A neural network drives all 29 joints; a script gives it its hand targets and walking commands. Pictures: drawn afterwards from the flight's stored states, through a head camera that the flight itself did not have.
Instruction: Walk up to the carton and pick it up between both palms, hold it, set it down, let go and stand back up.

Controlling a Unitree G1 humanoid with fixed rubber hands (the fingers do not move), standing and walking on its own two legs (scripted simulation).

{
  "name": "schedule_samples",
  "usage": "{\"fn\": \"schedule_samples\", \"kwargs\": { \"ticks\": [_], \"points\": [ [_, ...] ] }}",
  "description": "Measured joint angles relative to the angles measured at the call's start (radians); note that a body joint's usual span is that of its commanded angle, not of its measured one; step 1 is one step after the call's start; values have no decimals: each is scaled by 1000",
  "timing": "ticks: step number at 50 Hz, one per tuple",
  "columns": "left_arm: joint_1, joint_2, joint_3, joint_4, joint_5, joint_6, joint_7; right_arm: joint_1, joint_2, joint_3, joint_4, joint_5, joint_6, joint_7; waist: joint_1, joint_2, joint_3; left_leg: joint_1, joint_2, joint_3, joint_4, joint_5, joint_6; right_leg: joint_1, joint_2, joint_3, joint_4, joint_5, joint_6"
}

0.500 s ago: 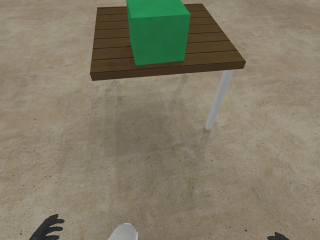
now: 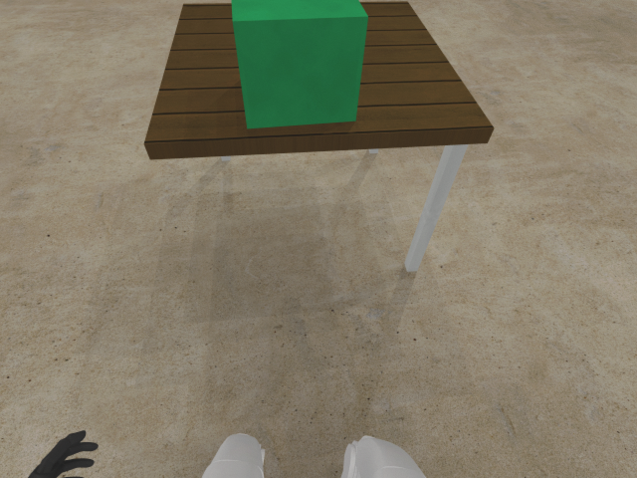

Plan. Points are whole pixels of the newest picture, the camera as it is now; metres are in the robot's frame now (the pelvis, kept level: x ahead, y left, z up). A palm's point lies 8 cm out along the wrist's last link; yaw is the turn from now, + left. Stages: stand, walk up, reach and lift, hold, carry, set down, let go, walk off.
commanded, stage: walk up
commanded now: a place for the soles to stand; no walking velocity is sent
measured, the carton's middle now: (295, 51) +0.96 +0.10 +0.06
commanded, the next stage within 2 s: none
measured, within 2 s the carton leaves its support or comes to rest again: neither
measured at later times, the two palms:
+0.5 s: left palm out of the picture +0.12 +0.17 -0.07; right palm out of the picture +0.16 -0.47 -0.11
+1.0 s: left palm out of the picture +0.06 +0.08 -0.02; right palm out of the picture +0.18 -0.53 -0.12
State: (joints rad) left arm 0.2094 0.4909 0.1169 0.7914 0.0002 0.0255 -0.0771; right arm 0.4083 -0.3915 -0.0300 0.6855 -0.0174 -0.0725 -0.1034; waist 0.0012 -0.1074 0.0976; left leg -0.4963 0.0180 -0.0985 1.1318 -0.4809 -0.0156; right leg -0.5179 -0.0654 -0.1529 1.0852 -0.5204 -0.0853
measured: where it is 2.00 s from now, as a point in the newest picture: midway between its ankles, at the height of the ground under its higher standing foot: outside the picture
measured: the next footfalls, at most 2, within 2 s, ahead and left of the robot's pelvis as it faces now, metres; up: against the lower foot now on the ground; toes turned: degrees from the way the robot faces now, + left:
left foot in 0.24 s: +0.13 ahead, +0.11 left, +0.00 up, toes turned +0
right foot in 0.42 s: +0.11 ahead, -0.20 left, +0.00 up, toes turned +0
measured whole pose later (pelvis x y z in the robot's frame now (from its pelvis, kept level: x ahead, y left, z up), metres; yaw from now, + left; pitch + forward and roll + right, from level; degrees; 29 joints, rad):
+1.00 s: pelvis +0.02 -0.25 +0.03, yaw +7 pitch -7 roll +4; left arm 0.18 0.33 0.07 0.82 0.00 -0.01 0.09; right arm 0.17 -0.47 -0.08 0.70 -0.03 0.11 0.00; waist -0.01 0.15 0.29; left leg -0.45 -0.16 -0.21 1.27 -0.45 0.03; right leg -0.37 -0.04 0.04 0.94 -0.45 0.01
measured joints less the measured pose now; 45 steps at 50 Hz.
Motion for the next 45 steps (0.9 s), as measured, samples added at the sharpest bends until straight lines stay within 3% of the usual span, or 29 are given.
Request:
{"fn": "schedule_samples", "kwargs": {
  "ticks": [3,7,9,10,11,12,14,16,18,20,21,23,25,28,32,34,35,36,37,38,39,40,41,43,45],
  "points": [
    [1,-37,0,1,0,-1,25,-63,0,1,11,0,18,3,0,19,8,-35,-28,0,189,24,0,64,21,-40,-65,-4,0],
    [1,-70,0,1,0,-23,53,-93,-1,1,11,0,18,28,-1,37,5,-30,-32,-2,122,63,0,159,61,-93,-260,77,8],
    [0,-72,0,1,0,-24,65,-90,-2,1,10,0,18,33,-3,33,5,1,-32,12,-42,62,0,190,74,-109,-347,133,64],
    [0,-72,0,0,0,-20,70,-86,-5,0,10,0,16,33,-4,31,8,40,-30,28,-190,61,11,185,75,-113,-351,175,127],
    [-1,-74,0,-7,0,-12,75,-77,-17,-1,9,0,9,31,-6,42,17,96,-21,41,-366,94,43,143,77,-113,-259,220,183],
    [-4,-80,0,-23,0,-5,77,-52,-42,-8,10,0,0,20,-5,71,21,139,-12,37,-491,189,77,72,77,-111,-50,220,191],
    [-9,-75,0,-56,0,-4,88,-19,-52,-16,11,1,15,-9,-3,79,51,140,-6,32,-443,217,63,-19,75,-29,301,14,191],
    [-23,-69,-1,-63,0,-3,83,-11,-52,-16,11,3,30,-19,-2,81,77,133,5,26,-363,155,63,-41,73,66,428,-62,178],
    [-25,-63,-1,-64,0,-3,71,-27,-52,-15,10,3,42,-17,0,82,74,111,22,14,-311,110,51,-21,57,120,317,-42,150],
    [-25,-60,-1,-63,0,-4,65,-63,-51,-15,9,3,51,-5,1,84,72,67,35,-6,-239,81,38,61,33,123,23,11,141],
    [-23,-57,0,-60,0,-11,70,-87,-51,-15,10,3,56,1,0,84,76,30,31,-27,-165,63,38,88,34,117,-51,-27,118],
    [-23,-76,-10,-45,0,-20,84,-145,-52,-15,11,3,82,7,0,96,122,4,-31,-106,20,30,38,81,43,100,38,-74,58],
    [-22,-116,-33,-10,0,-20,100,-174,-52,-15,11,3,106,15,-1,125,133,-7,-94,-141,174,29,38,101,45,84,38,-77,50],
    [-22,-166,-42,28,0,-30,120,-187,-52,-15,11,3,121,42,-1,170,126,-8,-138,-142,259,28,38,141,49,56,-63,-27,64],
    [-22,-166,-41,34,0,-37,144,-166,-53,-15,10,3,124,71,-2,178,121,35,-154,-134,80,26,38,200,60,23,-266,88,167],
    [-22,-155,-35,33,0,-34,153,-136,-55,-15,9,3,123,76,-5,166,124,100,-143,-89,-163,25,46,206,63,15,-328,188,259],
    [-24,-145,-31,29,0,-28,159,-115,-59,-18,9,3,117,77,-8,166,132,162,-121,-48,-361,62,79,165,65,12,-252,251,318],
    [-26,-135,-30,19,0,-23,168,-74,-70,-29,11,2,112,74,-14,181,128,218,-103,-21,-537,177,123,93,73,12,-51,271,328],
    [-30,-123,-29,2,0,-23,179,-32,-74,-44,12,0,120,67,-14,190,126,232,-98,-21,-583,258,135,29,78,29,173,104,299],
    [-30,-111,-30,-12,0,-30,191,-11,-73,-50,12,-2,139,61,-12,186,141,220,-103,-20,-534,257,115,3,77,77,330,-67,239],
    [-29,-104,-30,-15,0,-37,198,-8,-72,-49,11,-3,159,59,-11,189,152,198,-105,-19,-468,231,108,5,75,130,372,-166,181],
    [-28,-98,-31,-15,0,-38,198,-19,-72,-49,10,-3,170,59,-10,193,157,172,-102,-19,-416,208,102,22,67,174,310,-183,137],
    [-28,-93,-31,-14,0,-38,194,-40,-71,-49,9,-3,173,62,-9,194,158,148,-98,-20,-383,191,84,54,51,200,173,-148,117],
    [-27,-79,-31,-8,0,-38,178,-95,-71,-49,9,-7,172,75,-8,188,152,91,-94,-19,-316,151,51,145,11,206,-170,29,114],
    [-29,-87,-32,-5,0,-38,164,-158,-74,-49,10,-11,171,80,-10,204,192,65,-108,-57,-181,62,51,134,23,196,-129,53,106]
  ]
}}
